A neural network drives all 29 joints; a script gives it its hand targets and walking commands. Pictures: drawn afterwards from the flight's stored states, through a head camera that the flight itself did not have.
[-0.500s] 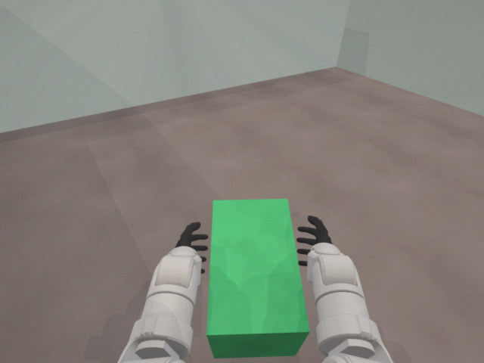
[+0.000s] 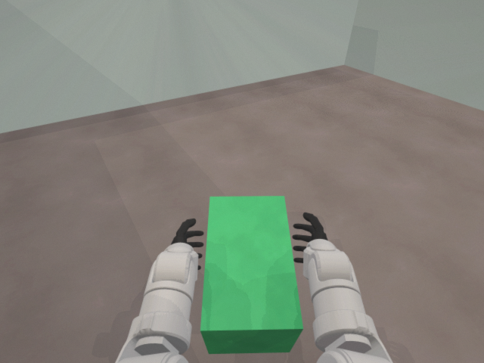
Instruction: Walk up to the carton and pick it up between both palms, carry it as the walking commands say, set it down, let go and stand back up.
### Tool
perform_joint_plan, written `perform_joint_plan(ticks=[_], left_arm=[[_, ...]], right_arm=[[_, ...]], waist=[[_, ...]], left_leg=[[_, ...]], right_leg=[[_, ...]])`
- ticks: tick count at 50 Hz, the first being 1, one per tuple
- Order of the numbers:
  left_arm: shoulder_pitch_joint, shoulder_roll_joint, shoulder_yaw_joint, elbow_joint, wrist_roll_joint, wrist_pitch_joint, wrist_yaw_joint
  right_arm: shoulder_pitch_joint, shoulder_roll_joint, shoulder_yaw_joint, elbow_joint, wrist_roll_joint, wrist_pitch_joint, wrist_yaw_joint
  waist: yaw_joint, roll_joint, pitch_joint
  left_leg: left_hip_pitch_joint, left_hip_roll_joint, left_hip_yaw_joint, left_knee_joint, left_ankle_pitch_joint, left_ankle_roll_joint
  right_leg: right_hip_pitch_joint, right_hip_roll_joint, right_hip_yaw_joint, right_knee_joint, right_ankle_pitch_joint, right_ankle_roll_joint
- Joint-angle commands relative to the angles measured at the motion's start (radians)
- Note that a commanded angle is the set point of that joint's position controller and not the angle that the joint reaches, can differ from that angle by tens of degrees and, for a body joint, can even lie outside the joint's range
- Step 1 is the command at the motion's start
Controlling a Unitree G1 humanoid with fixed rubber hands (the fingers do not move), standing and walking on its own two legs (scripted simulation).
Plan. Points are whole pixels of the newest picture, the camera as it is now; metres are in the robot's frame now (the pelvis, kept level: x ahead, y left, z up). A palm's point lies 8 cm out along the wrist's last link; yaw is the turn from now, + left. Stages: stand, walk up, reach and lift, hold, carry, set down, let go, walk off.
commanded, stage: reach and lift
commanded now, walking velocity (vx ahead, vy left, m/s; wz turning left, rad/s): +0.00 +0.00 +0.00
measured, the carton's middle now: (248, 271) +0.34 +0.00 -0.03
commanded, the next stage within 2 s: hold in 0.58 s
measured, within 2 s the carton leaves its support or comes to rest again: neither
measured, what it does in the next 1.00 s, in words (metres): stands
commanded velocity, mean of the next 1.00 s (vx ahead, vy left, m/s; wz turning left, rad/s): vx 0.00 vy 0.00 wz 0.00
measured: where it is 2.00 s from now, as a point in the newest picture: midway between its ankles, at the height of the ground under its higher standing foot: outside the picture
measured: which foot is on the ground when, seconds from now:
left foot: down 0.00-1.00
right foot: down 0.00-1.00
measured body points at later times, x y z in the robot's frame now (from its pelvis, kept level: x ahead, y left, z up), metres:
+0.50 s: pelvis +0.00 +0.00 +0.00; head -0.07 +0.00 +0.44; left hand +0.31 +0.13 +0.05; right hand +0.32 -0.12 +0.06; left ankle +0.04 +0.13 -0.74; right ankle +0.04 -0.12 -0.74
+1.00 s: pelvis +0.00 +0.00 +0.00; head -0.08 +0.00 +0.44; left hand +0.31 +0.12 +0.05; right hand +0.31 -0.13 +0.06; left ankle +0.04 +0.13 -0.74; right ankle +0.04 -0.12 -0.74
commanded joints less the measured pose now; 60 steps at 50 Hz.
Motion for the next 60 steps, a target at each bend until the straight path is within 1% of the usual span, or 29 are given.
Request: perform_joint_plan(ticks=[1, 11, 23, 43, 60], left_arm=[[-0.738, -1.028, -0.471, -0.074, -0.316, -0.095, -0.300], [-0.708, -1.018, -0.493, -0.108, -0.325, -0.087, -0.303], [-0.658, -1.035, -0.514, -0.131, -0.339, -0.071, -0.302], [-0.617, -1.072, -0.524, -0.138, -0.351, -0.056, -0.292], [-0.611, -1.065, -0.528, -0.151, -0.355, -0.052, -0.299]], right_arm=[[-0.504, 1.138, 0.449, 0.108, 0.287, -0.003, 0.293], [-0.471, 1.147, 0.470, 0.089, 0.297, 0.002, 0.289], [-0.439, 1.132, 0.491, 0.049, 0.311, 0.010, 0.294], [-0.439, 1.100, 0.512, 0.005, 0.325, 0.019, 0.315], [-0.430, 1.105, 0.521, -0.003, 0.328, 0.026, 0.315]], waist=[[0.004, -0.001, -0.248], [0.010, -0.003, -0.245], [0.007, 0.005, -0.236], [0.004, 0.016, -0.213], [0.009, 0.008, -0.199]], left_leg=[[0.075, -0.012, 0.055, -0.082, 0.043, -0.002], [0.079, -0.015, 0.058, -0.079, 0.052, 0.000], [0.081, -0.010, 0.053, -0.083, 0.066, -0.001], [0.079, 0.001, 0.043, -0.092, 0.044, 0.002], [0.075, -0.002, 0.048, -0.091, 0.022, 0.008]], right_leg=[[0.015, 0.007, -0.059, -0.100, 0.075, 0.001], [0.026, 0.002, -0.053, -0.109, 0.084, 0.004], [0.035, 0.005, -0.052, -0.110, 0.087, -0.001], [0.034, 0.013, -0.056, -0.108, 0.049, -0.013], [0.042, 0.008, -0.053, -0.121, 0.025, -0.011]])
